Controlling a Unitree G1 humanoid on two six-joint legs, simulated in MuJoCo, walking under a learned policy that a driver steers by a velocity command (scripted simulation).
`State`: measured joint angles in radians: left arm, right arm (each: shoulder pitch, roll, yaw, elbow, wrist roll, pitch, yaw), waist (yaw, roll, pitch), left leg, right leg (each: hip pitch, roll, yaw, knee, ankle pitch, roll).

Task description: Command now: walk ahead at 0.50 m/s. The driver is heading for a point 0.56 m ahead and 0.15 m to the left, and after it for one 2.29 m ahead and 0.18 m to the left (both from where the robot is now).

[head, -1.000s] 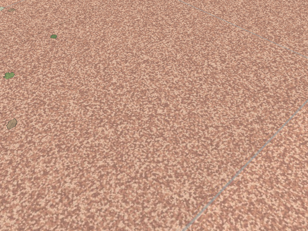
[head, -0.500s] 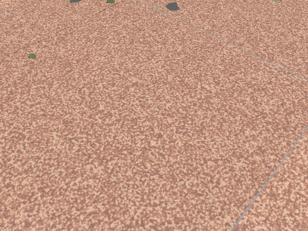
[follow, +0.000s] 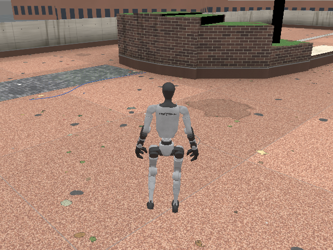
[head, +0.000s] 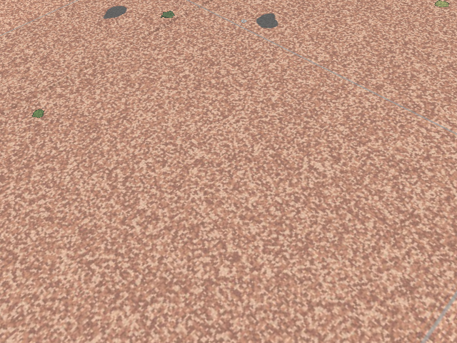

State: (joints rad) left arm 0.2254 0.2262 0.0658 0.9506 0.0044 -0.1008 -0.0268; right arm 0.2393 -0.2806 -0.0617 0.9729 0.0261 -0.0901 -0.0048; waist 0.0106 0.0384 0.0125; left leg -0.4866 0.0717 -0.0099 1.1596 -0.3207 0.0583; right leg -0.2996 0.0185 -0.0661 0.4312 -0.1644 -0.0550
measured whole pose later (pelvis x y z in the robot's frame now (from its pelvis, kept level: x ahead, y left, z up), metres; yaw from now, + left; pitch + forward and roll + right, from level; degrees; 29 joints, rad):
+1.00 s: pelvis +0.57 +0.01 -0.02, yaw +0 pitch +2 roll +1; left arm 0.03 0.24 0.06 0.86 -0.01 -0.10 -0.03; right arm 0.36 -0.26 -0.06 1.03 0.01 -0.06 -0.01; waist -0.05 0.01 0.03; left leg -0.10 0.01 -0.01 0.81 -0.50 0.02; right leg -0.49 -0.01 -0.05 0.57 -0.10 -0.06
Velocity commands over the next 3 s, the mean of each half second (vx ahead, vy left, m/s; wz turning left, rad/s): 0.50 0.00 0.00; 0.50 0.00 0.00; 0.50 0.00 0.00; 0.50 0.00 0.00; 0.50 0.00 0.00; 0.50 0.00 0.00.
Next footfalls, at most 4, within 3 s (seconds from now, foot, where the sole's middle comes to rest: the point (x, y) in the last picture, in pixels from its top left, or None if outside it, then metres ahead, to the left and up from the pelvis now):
0.40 left None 0.41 0.15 -0.78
0.94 right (280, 267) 0.72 -0.09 -0.78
1.50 left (207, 192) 1.03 0.16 -0.78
2.06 right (267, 129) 1.34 -0.08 -0.78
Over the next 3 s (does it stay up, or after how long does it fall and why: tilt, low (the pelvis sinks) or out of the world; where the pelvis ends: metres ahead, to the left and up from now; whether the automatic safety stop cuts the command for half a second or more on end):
stays up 1.69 0.07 0.00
